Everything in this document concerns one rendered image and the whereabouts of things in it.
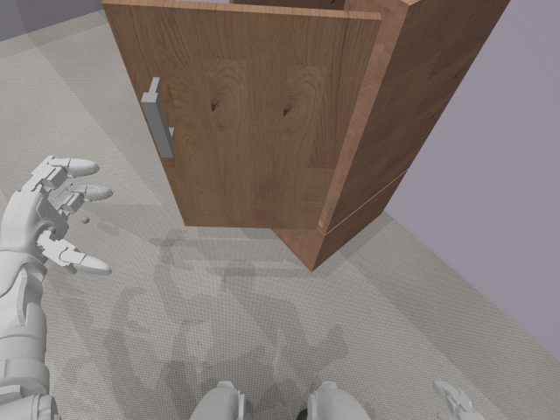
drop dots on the robot left thigh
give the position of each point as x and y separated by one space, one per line
221 404

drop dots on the left robot upper arm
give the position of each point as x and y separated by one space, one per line
33 407

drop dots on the cupboard door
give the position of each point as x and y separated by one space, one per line
260 98

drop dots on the robot thigh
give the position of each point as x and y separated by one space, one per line
221 404
334 404

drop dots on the robot left forearm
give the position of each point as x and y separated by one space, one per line
22 327

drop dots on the right robot hand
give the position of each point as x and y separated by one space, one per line
458 402

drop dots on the robot right thigh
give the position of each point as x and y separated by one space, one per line
334 404

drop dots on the left robot hand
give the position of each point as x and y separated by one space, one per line
29 214

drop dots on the handle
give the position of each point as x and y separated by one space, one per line
154 112

